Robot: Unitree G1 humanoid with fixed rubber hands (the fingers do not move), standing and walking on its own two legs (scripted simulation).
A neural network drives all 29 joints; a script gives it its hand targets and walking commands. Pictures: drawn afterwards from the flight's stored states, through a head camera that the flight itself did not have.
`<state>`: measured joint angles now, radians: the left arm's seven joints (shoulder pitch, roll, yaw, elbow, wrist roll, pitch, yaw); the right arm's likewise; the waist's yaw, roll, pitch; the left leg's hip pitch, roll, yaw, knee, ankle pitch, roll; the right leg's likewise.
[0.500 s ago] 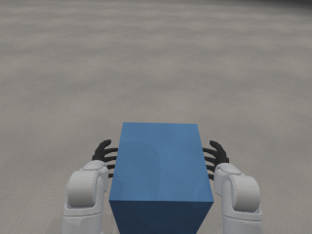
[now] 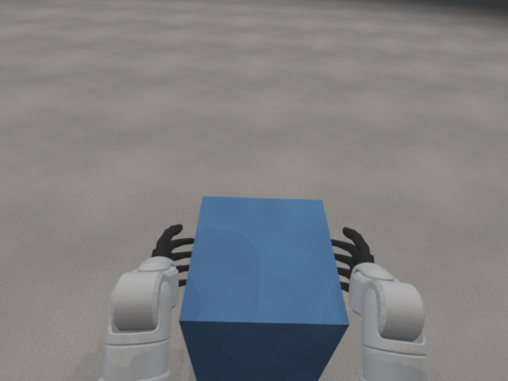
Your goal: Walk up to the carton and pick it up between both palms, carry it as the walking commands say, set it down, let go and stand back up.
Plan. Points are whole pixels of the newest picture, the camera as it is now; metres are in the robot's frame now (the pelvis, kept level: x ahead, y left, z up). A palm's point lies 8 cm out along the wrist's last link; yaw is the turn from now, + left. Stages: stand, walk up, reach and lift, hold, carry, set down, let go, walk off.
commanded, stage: carry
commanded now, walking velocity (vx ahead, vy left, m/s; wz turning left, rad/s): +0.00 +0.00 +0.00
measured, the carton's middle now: (259, 294) +0.29 +0.00 +0.01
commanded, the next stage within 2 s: hold in 1.80 s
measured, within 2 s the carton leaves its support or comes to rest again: neither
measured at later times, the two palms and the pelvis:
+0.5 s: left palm (171, 275) +0.26 +0.13 +0.09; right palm (370, 280) +0.26 -0.16 +0.10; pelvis -0.01 -0.01 +0.00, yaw +0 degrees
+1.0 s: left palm (183, 273) +0.27 +0.11 +0.09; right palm (379, 279) +0.27 -0.17 +0.10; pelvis -0.01 -0.03 +0.00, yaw +0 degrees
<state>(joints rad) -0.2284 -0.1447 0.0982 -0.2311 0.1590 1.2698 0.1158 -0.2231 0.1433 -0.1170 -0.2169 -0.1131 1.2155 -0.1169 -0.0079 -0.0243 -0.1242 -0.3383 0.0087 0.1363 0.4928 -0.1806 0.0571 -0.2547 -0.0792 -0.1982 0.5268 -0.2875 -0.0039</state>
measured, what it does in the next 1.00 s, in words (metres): stands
